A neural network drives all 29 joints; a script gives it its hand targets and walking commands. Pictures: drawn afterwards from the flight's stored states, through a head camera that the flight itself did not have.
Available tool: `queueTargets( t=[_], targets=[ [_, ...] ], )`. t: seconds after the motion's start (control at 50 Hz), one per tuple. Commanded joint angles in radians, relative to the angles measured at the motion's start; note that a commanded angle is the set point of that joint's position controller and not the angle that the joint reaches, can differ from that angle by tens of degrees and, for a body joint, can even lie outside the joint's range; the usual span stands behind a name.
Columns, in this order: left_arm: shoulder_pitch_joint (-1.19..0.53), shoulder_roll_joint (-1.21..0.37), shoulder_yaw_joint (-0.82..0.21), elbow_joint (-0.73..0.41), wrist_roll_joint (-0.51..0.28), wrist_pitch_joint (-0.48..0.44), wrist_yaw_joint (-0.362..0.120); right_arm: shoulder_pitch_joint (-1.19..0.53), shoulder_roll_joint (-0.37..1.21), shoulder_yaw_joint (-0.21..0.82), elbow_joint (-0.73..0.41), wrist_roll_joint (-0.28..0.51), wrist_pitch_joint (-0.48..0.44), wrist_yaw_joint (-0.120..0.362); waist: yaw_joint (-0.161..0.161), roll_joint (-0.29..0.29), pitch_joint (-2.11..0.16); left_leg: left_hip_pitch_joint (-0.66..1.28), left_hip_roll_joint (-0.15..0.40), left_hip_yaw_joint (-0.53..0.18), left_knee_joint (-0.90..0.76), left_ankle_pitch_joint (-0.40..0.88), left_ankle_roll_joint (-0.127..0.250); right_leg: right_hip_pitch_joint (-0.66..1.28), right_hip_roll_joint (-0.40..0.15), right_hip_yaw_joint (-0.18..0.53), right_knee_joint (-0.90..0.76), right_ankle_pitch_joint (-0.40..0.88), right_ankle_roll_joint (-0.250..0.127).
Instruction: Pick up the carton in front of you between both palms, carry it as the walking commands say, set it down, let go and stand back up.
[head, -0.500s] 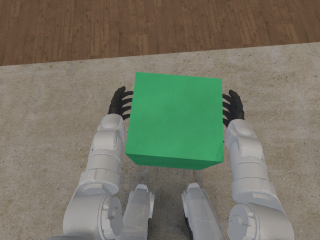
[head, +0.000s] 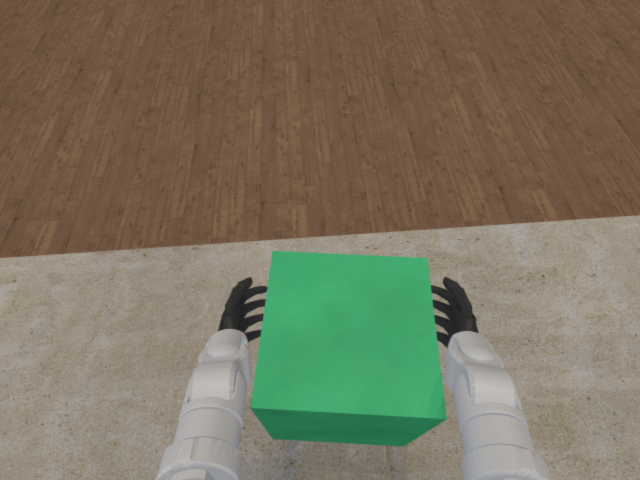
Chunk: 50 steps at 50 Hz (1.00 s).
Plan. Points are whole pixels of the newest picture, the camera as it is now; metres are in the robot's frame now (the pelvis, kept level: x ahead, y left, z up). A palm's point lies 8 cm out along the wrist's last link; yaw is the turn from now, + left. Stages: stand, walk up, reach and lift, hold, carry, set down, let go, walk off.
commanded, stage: reach and lift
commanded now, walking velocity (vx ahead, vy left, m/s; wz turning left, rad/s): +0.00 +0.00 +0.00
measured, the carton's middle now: (343, 356) +0.32 -0.01 -0.10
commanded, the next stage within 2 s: hold in 1.30 s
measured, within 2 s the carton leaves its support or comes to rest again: neither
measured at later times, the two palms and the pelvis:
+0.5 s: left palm (213, 329) +0.29 +0.15 +0.06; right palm (484, 324) +0.30 -0.16 +0.07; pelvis +0.00 +0.00 +0.04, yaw +0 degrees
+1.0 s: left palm (210, 316) +0.30 +0.15 +0.08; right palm (484, 312) +0.30 -0.15 +0.08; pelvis +0.01 +0.00 +0.05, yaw +0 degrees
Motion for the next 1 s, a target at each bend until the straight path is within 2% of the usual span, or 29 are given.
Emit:
queueTargets(
  t=[0.0, 0.2, 0.32, 0.38, 0.42, 0.58, 0.72, 0.98],
  targets=[
    [-0.479, -1.021, -0.588, -0.028, -0.141, 0.012, -0.238, -0.435, 1.012, 0.615, 0.033, 0.128, 0.029, 0.248, 0.004, 0.005, -0.406, 0.345, -0.038, 0.047, -0.176, 0.336, 0.005, 0.358, 0.043, -0.055, -0.161, 0.339, -0.012],
    [-0.358, -1.006, -0.649, -0.186, -0.171, 0.172, -0.259, -0.320, 0.996, 0.669, -0.115, 0.159, 0.181, 0.262, 0.013, -0.002, -0.199, 0.584, -0.018, 0.043, -0.389, 0.415, 0.001, 0.598, 0.027, -0.051, -0.376, 0.412, -0.012],
    [-0.367, -0.973, -0.571, -0.181, -0.138, 0.244, -0.274, -0.321, 0.969, 0.592, -0.102, 0.125, 0.251, 0.276, 0.016, -0.002, -0.021, 0.592, -0.016, 0.062, -0.463, 0.247, 0.007, 0.610, 0.022, -0.059, -0.449, 0.252, -0.017],
    [-0.422, -0.970, -0.527, -0.154, -0.118, 0.250, -0.285, -0.377, 0.969, 0.553, -0.073, 0.106, 0.256, 0.287, 0.018, -0.002, 0.021, 0.577, -0.014, 0.070, -0.467, 0.159, 0.012, 0.594, 0.018, -0.065, -0.455, 0.162, -0.020],
    [-0.470, -0.983, -0.530, -0.160, -0.120, 0.245, -0.292, -0.426, 0.988, 0.561, -0.080, 0.110, 0.251, 0.293, 0.019, -0.003, -0.003, 0.582, -0.011, 0.071, -0.458, 0.147, 0.015, 0.599, 0.016, -0.067, -0.449, 0.147, -0.021],
    [-0.531, -0.998, -0.550, -0.176, -0.126, 0.245, -0.299, -0.493, 1.009, 0.583, -0.096, 0.124, 0.251, 0.297, 0.018, -0.005, -0.075, 0.609, -0.012, 0.072, -0.454, 0.167, 0.015, 0.638, 0.015, -0.067, -0.445, 0.167, -0.018],
    [-0.495, -0.982, -0.556, -0.199, -0.125, 0.257, -0.295, -0.452, 0.990, 0.582, -0.116, 0.122, 0.264, 0.294, 0.018, -0.004, -0.079, 0.640, -0.017, 0.074, -0.470, 0.229, 0.010, 0.669, 0.020, -0.068, -0.461, 0.233, -0.014],
    [-0.384, -0.971, -0.593, -0.294, -0.154, 0.290, -0.281, -0.347, 0.961, 0.618, -0.217, 0.147, 0.293, 0.290, 0.017, 0.002, -0.091, 0.710, -0.022, 0.065, -0.495, 0.386, -0.002, 0.721, 0.032, -0.067, -0.481, 0.380, -0.008]
  ],
)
